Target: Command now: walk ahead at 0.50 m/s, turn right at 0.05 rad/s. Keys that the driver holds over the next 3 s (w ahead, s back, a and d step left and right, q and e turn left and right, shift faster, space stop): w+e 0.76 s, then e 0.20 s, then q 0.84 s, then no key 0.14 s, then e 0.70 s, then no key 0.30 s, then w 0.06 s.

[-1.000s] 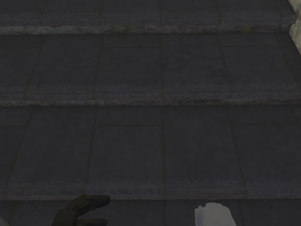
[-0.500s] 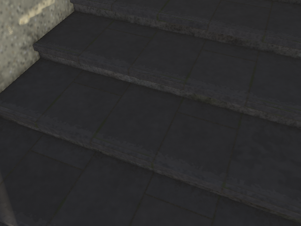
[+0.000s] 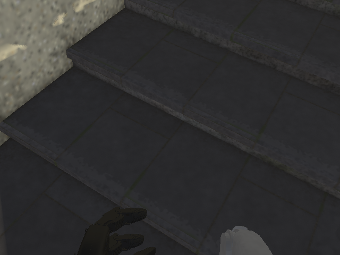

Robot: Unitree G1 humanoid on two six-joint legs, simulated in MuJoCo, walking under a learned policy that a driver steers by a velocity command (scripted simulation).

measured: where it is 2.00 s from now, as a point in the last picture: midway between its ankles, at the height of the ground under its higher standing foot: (199, 123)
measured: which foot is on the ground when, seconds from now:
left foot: down 0.00-0.14, up 0.16-0.44, down 0.46-0.60, up 0.62-0.66, down 0.68-0.86, up 0.88-1.00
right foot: up 0.00-0.10, down 0.12-0.64, up 0.66-0.86, down 0.88-1.00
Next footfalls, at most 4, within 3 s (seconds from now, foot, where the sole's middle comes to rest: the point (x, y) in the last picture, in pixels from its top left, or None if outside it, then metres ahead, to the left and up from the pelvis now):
0.12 right None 0.25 -0.09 -0.68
0.46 left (128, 237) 0.46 0.12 -0.56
0.68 left None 0.41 0.17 -0.68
0.88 right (213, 186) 0.66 -0.18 -0.57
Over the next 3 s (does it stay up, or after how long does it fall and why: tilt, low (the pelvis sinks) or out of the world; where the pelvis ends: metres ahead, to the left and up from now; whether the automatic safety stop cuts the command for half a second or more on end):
stays up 0.78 0.00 0.18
